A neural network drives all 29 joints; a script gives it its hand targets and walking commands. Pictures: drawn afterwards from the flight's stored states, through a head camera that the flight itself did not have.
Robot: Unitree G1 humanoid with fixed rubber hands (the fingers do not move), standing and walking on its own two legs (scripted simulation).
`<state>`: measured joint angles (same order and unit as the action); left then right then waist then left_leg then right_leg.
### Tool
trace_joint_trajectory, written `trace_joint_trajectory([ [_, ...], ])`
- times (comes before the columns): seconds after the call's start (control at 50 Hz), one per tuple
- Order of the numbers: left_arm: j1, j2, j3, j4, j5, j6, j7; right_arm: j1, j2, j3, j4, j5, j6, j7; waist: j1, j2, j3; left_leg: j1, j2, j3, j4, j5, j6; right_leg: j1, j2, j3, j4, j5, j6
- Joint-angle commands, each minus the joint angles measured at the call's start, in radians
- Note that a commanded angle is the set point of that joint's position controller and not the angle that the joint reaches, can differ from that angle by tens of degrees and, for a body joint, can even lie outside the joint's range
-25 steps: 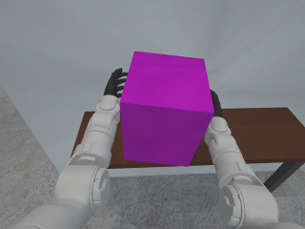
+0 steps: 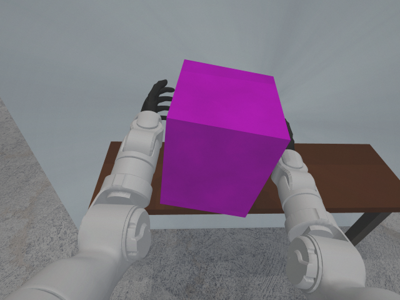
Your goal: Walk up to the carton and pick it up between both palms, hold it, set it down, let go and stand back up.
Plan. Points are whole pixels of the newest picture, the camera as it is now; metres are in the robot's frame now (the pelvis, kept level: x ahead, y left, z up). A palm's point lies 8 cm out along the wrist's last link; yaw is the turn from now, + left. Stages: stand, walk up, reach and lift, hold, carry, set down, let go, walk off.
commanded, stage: reach and lift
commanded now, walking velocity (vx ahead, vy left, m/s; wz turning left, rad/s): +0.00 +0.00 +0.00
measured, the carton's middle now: (215, 141) +0.41 -0.01 +0.12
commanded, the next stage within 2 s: hold in 1.10 s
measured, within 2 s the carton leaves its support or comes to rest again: neither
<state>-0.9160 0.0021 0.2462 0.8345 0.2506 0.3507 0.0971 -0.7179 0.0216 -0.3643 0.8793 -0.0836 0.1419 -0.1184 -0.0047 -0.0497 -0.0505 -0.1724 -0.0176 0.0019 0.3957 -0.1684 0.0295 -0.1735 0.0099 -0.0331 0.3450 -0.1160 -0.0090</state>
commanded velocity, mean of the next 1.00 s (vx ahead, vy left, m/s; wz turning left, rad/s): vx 0.00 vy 0.00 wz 0.00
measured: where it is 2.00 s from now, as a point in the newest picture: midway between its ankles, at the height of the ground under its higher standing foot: outside the picture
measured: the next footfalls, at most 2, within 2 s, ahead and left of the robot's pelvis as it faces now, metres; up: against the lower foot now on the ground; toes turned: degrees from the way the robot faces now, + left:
none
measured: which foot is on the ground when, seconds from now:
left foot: down 0.00-1.00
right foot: down 0.00-1.00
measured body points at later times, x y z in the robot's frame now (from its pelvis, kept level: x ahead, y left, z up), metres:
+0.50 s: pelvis +0.02 +0.00 +0.00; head -0.03 +0.03 +0.45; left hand +0.39 +0.16 +0.20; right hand +0.39 -0.14 +0.16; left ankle +0.03 +0.10 -0.74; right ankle +0.05 -0.11 -0.74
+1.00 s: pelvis +0.02 -0.01 +0.00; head -0.02 +0.00 +0.45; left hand +0.43 +0.12 +0.23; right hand +0.41 -0.17 +0.18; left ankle +0.03 +0.10 -0.74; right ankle +0.05 -0.11 -0.74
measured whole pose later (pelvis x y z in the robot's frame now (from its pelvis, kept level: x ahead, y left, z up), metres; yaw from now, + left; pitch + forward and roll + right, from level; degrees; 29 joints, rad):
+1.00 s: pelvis +0.02 -0.01 +0.00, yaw +0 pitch -3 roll +0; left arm -0.84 -0.03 0.28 0.38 0.29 0.61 0.03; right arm -0.71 0.00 -0.20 0.62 0.06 0.27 -0.17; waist -0.04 -0.04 -0.05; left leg -0.13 0.00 0.00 0.36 -0.18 0.01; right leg -0.13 0.03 -0.04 0.32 -0.14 -0.02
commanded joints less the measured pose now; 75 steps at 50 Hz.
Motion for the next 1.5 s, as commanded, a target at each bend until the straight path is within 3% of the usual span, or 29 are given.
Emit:
trace_joint_trajectory([
  [0.0,-0.558,-0.754,-0.339,-0.225,-0.119,0.069,-0.121,-1.137,0.530,0.460,-0.426,0.136,-0.084,0.125,-0.026,0.059,-0.424,0.064,0.016,-0.004,-0.109,0.063,-0.018,0.248,0.021,-0.016,-0.069,-0.010,0.010],
  [0.06,-0.369,-0.704,-0.308,-0.263,-0.076,0.131,-0.153,-1.004,0.504,0.550,-0.446,0.222,-0.033,0.076,-0.046,0.037,-0.393,0.156,-0.002,-0.018,-0.045,0.350,-0.030,0.391,0.024,0.008,-0.056,0.296,0.028],
  [0.12,-0.198,-0.652,-0.257,-0.308,-0.012,0.220,-0.196,-0.917,0.472,0.613,-0.483,0.308,0.019,0.026,-0.046,0.035,-0.347,0.182,-0.015,-0.022,-0.032,0.437,-0.030,0.497,0.018,0.021,-0.043,0.495,0.052],
  [0.24,-0.230,-0.724,-0.445,-0.714,-0.117,0.259,-0.228,-0.902,0.520,0.759,-0.805,0.413,0.029,-0.026,-0.101,0.064,-0.483,0.268,-0.017,-0.053,0.037,0.663,-0.073,0.505,0.042,-0.003,0.001,0.697,0.073],
  [0.32,-0.300,-0.767,-0.603,-0.917,-0.182,0.259,-0.195,-0.863,0.512,0.792,-0.919,0.412,0.043,-0.021,-0.123,0.152,-0.522,0.344,-0.001,-0.061,0.062,0.717,-0.118,0.408,0.056,-0.019,-0.017,0.552,0.049],
  [0.36,-0.320,-0.741,-0.614,-0.888,-0.174,0.271,-0.185,-0.861,0.487,0.751,-0.882,0.372,0.051,-0.009,-0.124,0.169,-0.449,0.334,0.013,-0.058,0.041,0.611,-0.120,0.341,0.053,-0.029,-0.047,0.368,0.034],
  [0.46,-0.362,-0.652,-0.485,-0.663,-0.079,0.321,-0.194,-0.877,0.438,0.576,-0.636,0.234,0.068,0.044,-0.112,0.127,-0.171,0.170,0.032,-0.022,-0.106,0.113,-0.074,0.226,0.034,-0.053,-0.102,-0.037,0.008],
  [0.58,-0.383,-0.528,-0.207,-0.348,0.050,0.343,-0.252,-0.946,0.405,0.400,-0.487,0.103,0.061,0.098,-0.072,0.037,-0.015,-0.119,0.053,0.004,-0.286,-0.434,0.064,0.315,0.028,-0.071,-0.081,-0.276,0.033],
  [0.66,-0.451,-0.519,-0.167,-0.317,0.023,0.297,-0.247,-1.059,0.439,0.416,-0.534,0.093,0.021,0.116,-0.020,0.004,-0.167,-0.138,0.044,0.026,-0.264,-0.368,0.078,0.333,0.025,-0.073,-0.059,-0.267,0.044],
  [0.78,-0.451,-0.655,-0.364,-0.450,-0.104,0.216,-0.168,-1.212,0.527,0.606,-0.795,0.216,-0.058,0.094,0.022,0.013,-0.728,0.187,0.006,0.017,-0.038,0.244,-0.011,0.280,0.035,-0.053,-0.030,0.125,0.039],
  [0.8,-0.457,-0.658,-0.370,-0.454,-0.113,0.210,-0.166,-1.199,0.539,0.618,-0.793,0.229,-0.056,0.086,0.025,0.009,-0.740,0.191,0.004,0.020,-0.037,0.211,-0.005,0.276,0.033,-0.049,-0.033,0.111,0.044],
  [0.86,-0.557,-0.608,-0.300,-0.415,-0.095,0.213,-0.157,-1.166,0.573,0.544,-0.675,0.177,-0.031,0.090,0.024,0.001,-0.489,0.023,0.007,0.033,-0.123,-0.178,0.042,0.231,0.002,-0.033,-0.062,-0.208,0.049],
  [0.88,-0.554,-0.593,-0.273,-0.388,-0.078,0.224,-0.161,-1.133,0.573,0.517,-0.613,0.163,-0.015,0.090,0.015,0.001,-0.410,-0.003,0.003,0.036,-0.132,-0.191,0.047,0.228,-0.004,-0.031,-0.068,-0.228,0.051],
  [0.92,-0.496,-0.562,-0.227,-0.409,-0.045,0.247,-0.184,-1.059,0.571,0.532,-0.557,0.174,0.019,0.075,0.015,-0.025,-0.318,0.018,-0.006,0.040,-0.136,-0.112,0.053,0.279,-0.015,-0.023,-0.079,-0.124,0.060],
  [0.98,-0.309,-0.538,-0.195,-0.432,0.022,0.306,-0.231,-0.916,0.525,0.603,-0.522,0.247,0.067,0.032,-0.017,-0.020,-0.256,0.094,-0.019,0.031,-0.120,0.102,0.034,0.437,-0.014,-0.009,-0.054,0.251,0.076],
  [1.06,-0.143,-0.502,-0.170,-0.545,0.078,0.379,-0.299,-0.785,0.482,0.688,-0.582,0.350,0.119,-0.021,-0.037,-0.031,-0.248,0.151,-0.037,0.029,-0.084,0.291,0.013,0.579,-0.008,0.001,-0.033,0.582,0.085],
  [1.12,-0.143,-0.557,-0.303,-0.789,-0.003,0.387,-0.307,-0.814,0.506,0.818,-0.836,0.451,0.110,-0.053,-0.064,-0.010,-0.416,0.205,-0.043,-0.003,-0.028,0.509,-0.021,0.643,0.009,-0.014,0.022,0.859,0.106],
  [1.18,-0.163,-0.656,-0.552,-1.090,-0.159,0.379,-0.275,-0.813,0.550,0.951,-1.199,0.515,0.095,-0.090,-0.130,0.059,-0.524,0.257,-0.052,-0.055,0.050,0.768,-0.062,0.591,0.034,-0.021,0.079,1.032,0.115],
  [1.2,-0.198,-0.685,-0.636,-1.200,-0.210,0.380,-0.257,-0.795,0.545,0.957,-1.294,0.509,0.098,-0.103,-0.158,0.093,-0.556,0.218,-0.053,-0.061,0.048,0.758,-0.067,0.595,0.026,-0.012,0.101,1.047,0.109],
  [1.22,-0.215,-0.704,-0.718,-1.295,-0.259,0.382,-0.236,-0.775,0.529,0.952,-1.369,0.491,0.101,-0.110,-0.181,0.129,-0.584,0.196,-0.045,-0.069,0.057,0.774,-0.077,0.582,0.028,-0.011,0.121,1.014,0.104],
  [1.26,-0.222,-0.717,-0.813,-1.384,-0.298,0.384,-0.206,-0.726,0.442,0.907,-1.351,0.480,0.120,-0.097,-0.197,0.231,-0.611,0.402,0.010,-0.083,0.104,0.900,-0.138,0.380,0.081,-0.053,0.059,0.641,0.072],
  [1.28,-0.243,-0.693,-0.816,-1.361,-0.300,0.380,-0.188,-0.743,0.417,0.874,-1.316,0.463,0.113,-0.078,-0.153,0.238,-0.624,0.446,0.043,-0.070,0.101,0.901,-0.149,0.281,0.098,-0.064,-0.034,0.360,0.036],
  [1.3,-0.273,-0.665,-0.796,-1.270,-0.274,0.381,-0.176,-0.739,0.401,0.824,-1.178,0.428,0.114,-0.051,-0.123,0.238,-0.599,0.399,0.066,-0.049,0.071,0.763,-0.163,0.265,0.089,-0.057,-0.125,0.120,-0.006],
  [1.34,-0.313,-0.628,-0.736,-1.091,-0.197,0.410,-0.163,-0.716,0.352,0.699,-0.951,0.319,0.140,0.001,-0.135,0.233,-0.350,0.158,0.085,-0.050,-0.110,0.154,-0.134,0.294,0.074,-0.072,-0.105,-0.087,-0.005],
  [1.36,-0.329,-0.627,-0.689,-1.014,-0.148,0.438,-0.166,-0.702,0.326,0.620,-0.833,0.268,0.161,0.025,-0.156,0.234,-0.218,0.058,0.080,-0.061,-0.199,-0.119,-0.118,0.319,0.063,-0.074,-0.062,-0.126,0.006],
  [1.38,-0.314,-0.599,-0.608,-0.955,-0.091,0.463,-0.188,-0.704,0.337,0.611,-0.797,0.250,0.170,0.032,-0.139,0.196,-0.139,-0.044,0.071,-0.040,-0.245,-0.213,-0.081,0.424,0.066,-0.076,-0.034,-0.072,0.017],
  [1.42,-0.071,-0.554,-0.502,-0.892,-0.018,0.541,-0.258,-0.500,0.312,0.603,-0.724,0.262,0.222,0.015,-0.171,0.100,-0.016,0.079,0.057,-0.009,-0.197,0.152,-0.084,0.467,0.043,-0.038,-0.067,0.093,0.006],
  [1.46,0.115,-0.577,-0.522,-0.922,0.023,0.636,-0.322,-0.372,0.178,0.612,-0.671,0.348,0.287,-0.007,-0.241,0.152,0.017,0.261,0.109,-0.047,-0.097,0.603,-0.154,0.473,0.057,-0.023,-0.097,0.223,-0.016],
  [1.48,0.171,-0.554,-0.493,-0.960,0.042,0.673,-0.351,-0.392,0.159,0.646,-0.717,0.406,0.311,-0.016,-0.206,0.118,-0.027,0.327,0.121,-0.052,-0.063,0.805,-0.156,0.484,0.075,-0.024,-0.096,0.244,-0.006],
])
